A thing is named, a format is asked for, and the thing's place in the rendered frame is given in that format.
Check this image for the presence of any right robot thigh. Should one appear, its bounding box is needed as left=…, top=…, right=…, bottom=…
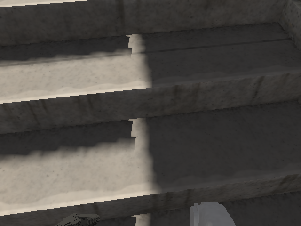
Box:
left=190, top=202, right=236, bottom=226

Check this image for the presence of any robot left hand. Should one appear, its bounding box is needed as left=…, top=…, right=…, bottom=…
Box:
left=54, top=213, right=100, bottom=226

